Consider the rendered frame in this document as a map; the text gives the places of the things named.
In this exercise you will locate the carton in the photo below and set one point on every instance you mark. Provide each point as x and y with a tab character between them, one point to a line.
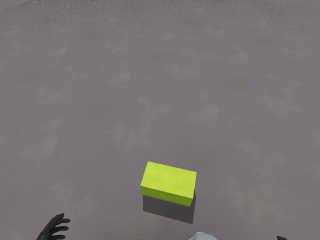
168	183

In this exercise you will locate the left robot hand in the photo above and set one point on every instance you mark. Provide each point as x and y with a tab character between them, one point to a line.
50	228

